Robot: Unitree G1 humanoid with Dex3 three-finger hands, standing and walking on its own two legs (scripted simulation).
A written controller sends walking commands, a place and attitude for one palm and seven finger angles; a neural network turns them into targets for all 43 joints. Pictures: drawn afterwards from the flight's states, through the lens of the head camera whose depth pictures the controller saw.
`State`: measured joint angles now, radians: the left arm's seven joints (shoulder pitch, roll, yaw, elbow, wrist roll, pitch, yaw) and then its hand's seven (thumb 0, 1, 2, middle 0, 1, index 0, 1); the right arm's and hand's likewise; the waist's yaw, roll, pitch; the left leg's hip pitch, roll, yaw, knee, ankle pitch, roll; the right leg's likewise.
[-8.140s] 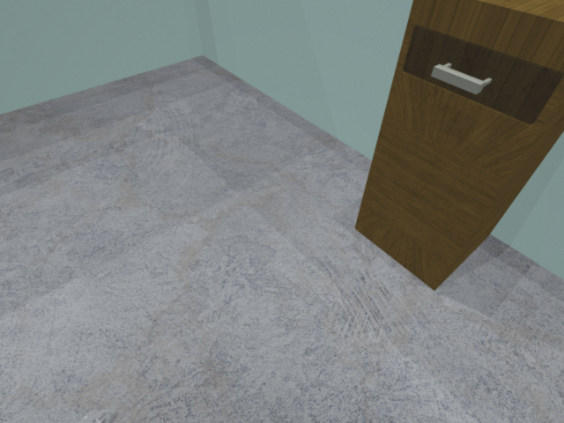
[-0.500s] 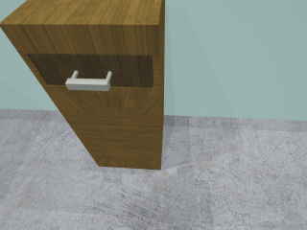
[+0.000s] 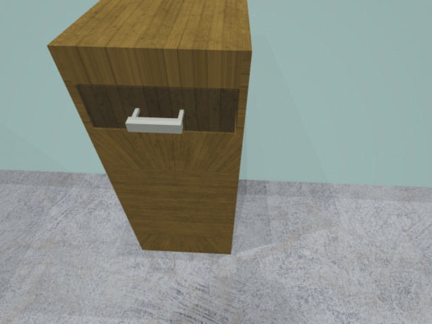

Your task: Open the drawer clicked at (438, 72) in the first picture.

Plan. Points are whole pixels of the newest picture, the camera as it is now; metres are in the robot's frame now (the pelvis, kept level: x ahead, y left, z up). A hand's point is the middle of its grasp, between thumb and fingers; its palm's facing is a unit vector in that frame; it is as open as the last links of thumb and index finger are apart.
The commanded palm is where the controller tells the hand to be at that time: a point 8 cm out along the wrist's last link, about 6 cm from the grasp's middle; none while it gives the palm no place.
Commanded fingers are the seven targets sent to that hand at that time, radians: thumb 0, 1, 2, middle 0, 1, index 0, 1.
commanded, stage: come to a stop and stand still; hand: left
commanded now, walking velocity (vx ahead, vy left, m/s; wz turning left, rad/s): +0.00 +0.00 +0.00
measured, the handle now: (157, 119) +0.55 +0.19 +0.08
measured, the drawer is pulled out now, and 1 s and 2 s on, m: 0.00 0.00 0.00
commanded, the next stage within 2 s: look again from close up in 0.20 s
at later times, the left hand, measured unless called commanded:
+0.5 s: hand out of the picture +0.00 +0.14 -0.17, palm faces +0.02 -0.99 -0.15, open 7.4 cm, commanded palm none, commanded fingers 0.00 0.90 0.90 -0.20 -0.30 -0.20 -0.30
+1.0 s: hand out of the picture +0.07 +0.16 -0.13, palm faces -0.05 -0.93 -0.37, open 7.3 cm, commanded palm +0.13 +0.18 -0.04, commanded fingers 0.00 0.76 0.84 -0.21 -0.39 -0.21 -0.39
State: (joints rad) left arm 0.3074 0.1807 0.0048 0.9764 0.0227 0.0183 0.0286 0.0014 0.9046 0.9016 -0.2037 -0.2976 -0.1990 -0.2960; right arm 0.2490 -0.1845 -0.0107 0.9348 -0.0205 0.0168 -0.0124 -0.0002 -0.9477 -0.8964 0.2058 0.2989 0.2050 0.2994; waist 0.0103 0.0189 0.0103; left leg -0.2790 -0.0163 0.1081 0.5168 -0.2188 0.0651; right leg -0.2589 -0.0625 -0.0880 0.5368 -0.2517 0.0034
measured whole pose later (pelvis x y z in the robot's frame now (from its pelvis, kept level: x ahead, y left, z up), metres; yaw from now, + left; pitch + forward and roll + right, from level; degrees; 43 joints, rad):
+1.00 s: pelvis +0.03 -0.03 +0.00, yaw -2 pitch -1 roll +1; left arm 0.52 0.21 -0.08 0.52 0.09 0.08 0.15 0.06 0.95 0.89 -0.21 -0.31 -0.21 -0.31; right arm 0.37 -0.18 0.02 0.99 0.05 -0.15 -0.08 0.03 -0.94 -0.90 0.21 0.30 0.21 0.30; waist 0.03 0.01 0.01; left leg -0.22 0.02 0.12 0.48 -0.24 0.02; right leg -0.22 -0.02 -0.07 0.52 -0.28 -0.03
